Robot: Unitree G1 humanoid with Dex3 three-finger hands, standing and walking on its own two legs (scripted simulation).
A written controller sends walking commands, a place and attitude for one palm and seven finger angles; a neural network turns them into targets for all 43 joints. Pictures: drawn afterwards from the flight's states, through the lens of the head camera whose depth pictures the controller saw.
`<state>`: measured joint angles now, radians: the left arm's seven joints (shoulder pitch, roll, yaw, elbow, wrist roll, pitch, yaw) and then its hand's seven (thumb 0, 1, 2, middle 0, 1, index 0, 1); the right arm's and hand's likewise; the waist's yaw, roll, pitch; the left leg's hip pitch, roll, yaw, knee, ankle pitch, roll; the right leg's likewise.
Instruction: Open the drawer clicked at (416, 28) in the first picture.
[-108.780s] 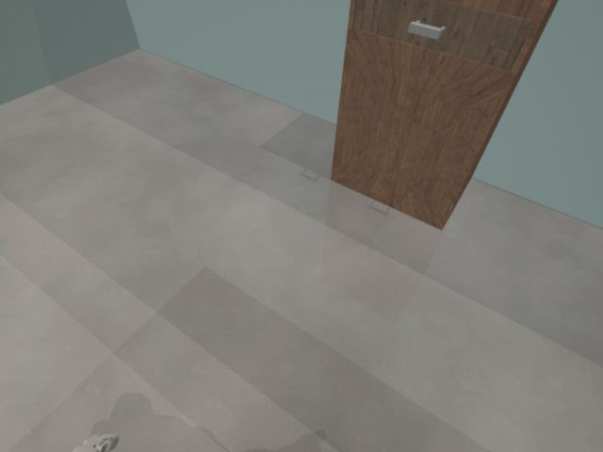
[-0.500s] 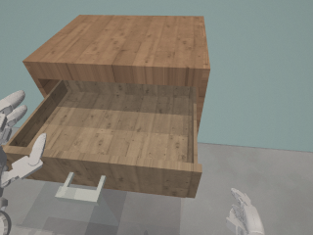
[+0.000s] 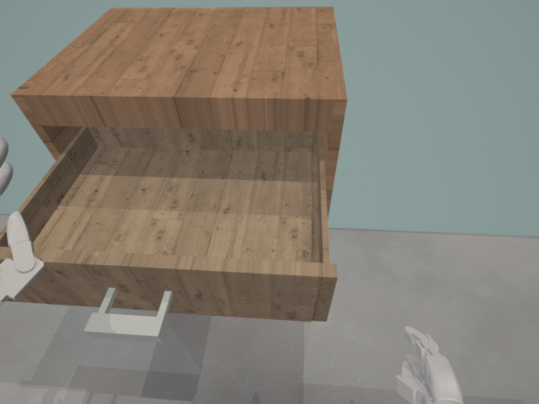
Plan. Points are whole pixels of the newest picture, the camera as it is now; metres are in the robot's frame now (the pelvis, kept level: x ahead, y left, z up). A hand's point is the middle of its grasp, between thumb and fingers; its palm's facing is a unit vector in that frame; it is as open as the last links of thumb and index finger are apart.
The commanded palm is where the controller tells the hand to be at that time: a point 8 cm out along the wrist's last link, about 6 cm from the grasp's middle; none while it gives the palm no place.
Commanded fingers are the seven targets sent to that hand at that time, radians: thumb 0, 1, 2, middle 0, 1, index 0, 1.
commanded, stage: step back with the hand held close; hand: left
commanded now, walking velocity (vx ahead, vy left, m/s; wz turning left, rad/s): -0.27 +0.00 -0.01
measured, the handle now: (133, 311) +0.23 +0.21 +0.04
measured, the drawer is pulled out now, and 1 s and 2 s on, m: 0.29 0.29 0.29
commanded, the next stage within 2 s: stop stepping back and stand still in 1.14 s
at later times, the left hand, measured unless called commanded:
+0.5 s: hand out of the picture +0.14 +0.25 +0.21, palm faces +0.42 -0.78 -0.45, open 7.4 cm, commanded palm +0.07 +0.30 +0.23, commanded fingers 0.00 0.90 0.90 -0.20 -0.30 -0.20 -0.30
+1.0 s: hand out of the picture +0.08 +0.24 +0.21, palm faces +0.40 -0.78 -0.49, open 7.4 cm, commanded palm +0.00 +0.30 +0.23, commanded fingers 0.00 0.90 0.90 -0.20 -0.30 -0.20 -0.30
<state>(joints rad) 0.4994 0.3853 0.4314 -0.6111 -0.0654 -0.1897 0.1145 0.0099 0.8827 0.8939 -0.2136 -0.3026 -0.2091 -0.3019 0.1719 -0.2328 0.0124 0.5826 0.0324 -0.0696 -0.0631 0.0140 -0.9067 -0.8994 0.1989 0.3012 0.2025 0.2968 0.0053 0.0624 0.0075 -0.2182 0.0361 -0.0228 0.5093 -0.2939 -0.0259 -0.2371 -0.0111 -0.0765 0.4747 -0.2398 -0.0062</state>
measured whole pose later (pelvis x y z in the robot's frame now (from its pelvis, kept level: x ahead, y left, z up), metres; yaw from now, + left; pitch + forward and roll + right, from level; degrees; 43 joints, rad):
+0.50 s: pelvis -0.06 +0.02 -0.01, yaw -1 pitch +1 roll -1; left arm 0.55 0.42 0.47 -0.72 -0.05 -0.24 0.16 0.01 0.88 0.89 -0.22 -0.30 -0.21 -0.30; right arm 0.20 -0.20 0.01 0.56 0.02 -0.09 -0.06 0.01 -0.91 -0.90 0.20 0.30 0.20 0.30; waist 0.00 0.00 0.01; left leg -0.41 0.02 -0.01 0.65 -0.28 0.00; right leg -0.41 -0.03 -0.06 0.57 -0.19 0.01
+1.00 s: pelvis -0.12 +0.02 -0.02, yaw +1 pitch +2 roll +0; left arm 0.53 0.47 0.51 -0.74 -0.04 -0.27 0.14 0.01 0.88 0.89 -0.22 -0.30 -0.21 -0.30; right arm 0.19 -0.21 0.00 0.59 0.01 -0.09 -0.05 0.01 -0.91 -0.90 0.20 0.30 0.20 0.30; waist -0.05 -0.04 0.03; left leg -0.40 0.01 0.01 0.65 -0.26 0.01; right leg -0.48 -0.04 -0.05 0.64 -0.20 0.01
